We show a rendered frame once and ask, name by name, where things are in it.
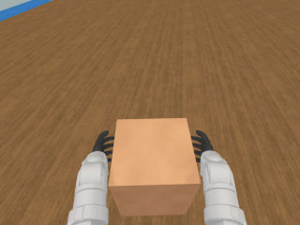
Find right robot forearm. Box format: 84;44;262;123
200;150;247;225

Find carton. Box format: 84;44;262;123
108;118;201;217

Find left robot forearm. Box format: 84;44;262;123
67;151;109;225

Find robot left hand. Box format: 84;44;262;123
92;130;115;162

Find robot right hand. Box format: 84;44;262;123
190;129;214;163

